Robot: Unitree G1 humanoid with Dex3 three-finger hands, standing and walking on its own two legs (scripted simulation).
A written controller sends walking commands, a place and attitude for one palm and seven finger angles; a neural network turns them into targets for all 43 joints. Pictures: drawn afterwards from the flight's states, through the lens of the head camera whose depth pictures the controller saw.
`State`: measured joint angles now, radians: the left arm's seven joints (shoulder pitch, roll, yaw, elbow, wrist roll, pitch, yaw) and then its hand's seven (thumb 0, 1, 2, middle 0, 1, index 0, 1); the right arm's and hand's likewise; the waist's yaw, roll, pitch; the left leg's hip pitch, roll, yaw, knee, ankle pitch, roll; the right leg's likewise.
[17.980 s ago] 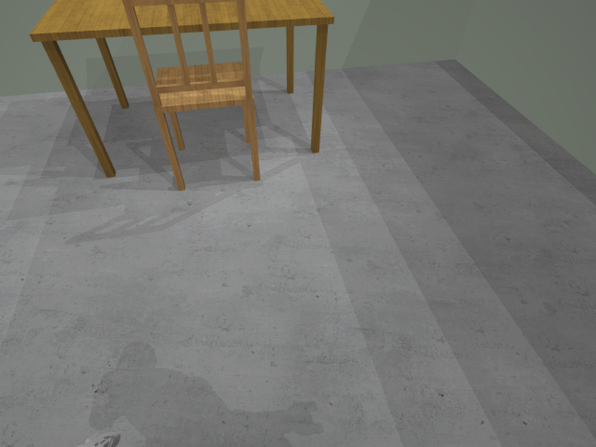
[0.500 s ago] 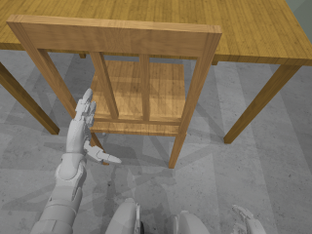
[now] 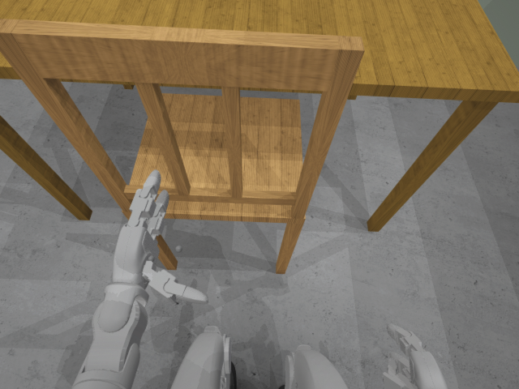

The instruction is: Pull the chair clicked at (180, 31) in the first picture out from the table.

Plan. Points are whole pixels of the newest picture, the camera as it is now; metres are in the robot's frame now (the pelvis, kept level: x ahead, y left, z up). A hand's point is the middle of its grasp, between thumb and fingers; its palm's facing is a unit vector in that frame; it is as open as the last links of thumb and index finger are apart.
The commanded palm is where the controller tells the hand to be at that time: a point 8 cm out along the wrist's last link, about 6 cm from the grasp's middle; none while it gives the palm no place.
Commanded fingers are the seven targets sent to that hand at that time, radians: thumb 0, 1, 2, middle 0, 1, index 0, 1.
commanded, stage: aim the fingers beside a spindle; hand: left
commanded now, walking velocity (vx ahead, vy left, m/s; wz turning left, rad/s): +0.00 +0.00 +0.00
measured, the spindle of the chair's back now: (169, 147) +0.49 +0.16 +0.03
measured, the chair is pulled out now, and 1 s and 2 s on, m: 0.00 0.00 0.00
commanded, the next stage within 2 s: push the fingers through the gap in 0.58 s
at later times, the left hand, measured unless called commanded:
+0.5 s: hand (157, 223) +0.35 +0.16 +0.03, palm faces +0.01 -1.00 -0.07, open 16.9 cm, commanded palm +0.32 +0.19 +0.01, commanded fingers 0.00 -0.50 0.30 -0.06 -0.08 -0.06 -0.08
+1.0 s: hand (174, 220) +0.36 +0.14 +0.02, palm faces -0.06 -1.00 +0.02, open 17.0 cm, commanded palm +0.35 +0.20 +0.02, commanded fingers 0.00 -0.50 0.30 -0.06 -0.08 -0.06 -0.08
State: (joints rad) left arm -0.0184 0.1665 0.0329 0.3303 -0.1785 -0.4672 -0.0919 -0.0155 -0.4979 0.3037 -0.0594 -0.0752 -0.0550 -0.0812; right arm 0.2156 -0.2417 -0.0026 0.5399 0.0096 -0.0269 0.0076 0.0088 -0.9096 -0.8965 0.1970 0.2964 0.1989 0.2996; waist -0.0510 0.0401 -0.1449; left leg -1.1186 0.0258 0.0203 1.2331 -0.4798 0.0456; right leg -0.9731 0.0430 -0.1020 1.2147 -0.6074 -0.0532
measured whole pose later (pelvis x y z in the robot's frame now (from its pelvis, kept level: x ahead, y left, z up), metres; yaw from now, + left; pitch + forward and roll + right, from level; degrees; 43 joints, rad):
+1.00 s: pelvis +0.00 +0.01 +0.00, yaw +0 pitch +21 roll -4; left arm -0.20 0.18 0.05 0.47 -0.17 -0.43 -0.08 -0.01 -0.50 0.30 -0.06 -0.07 -0.05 -0.08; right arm 0.23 -0.25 0.01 0.57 0.01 -0.01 0.00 0.01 -0.91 -0.90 0.20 0.30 0.20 0.30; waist -0.06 0.05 -0.14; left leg -1.11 0.02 0.02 1.22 -0.47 0.06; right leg -0.96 0.04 -0.10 1.18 -0.59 -0.03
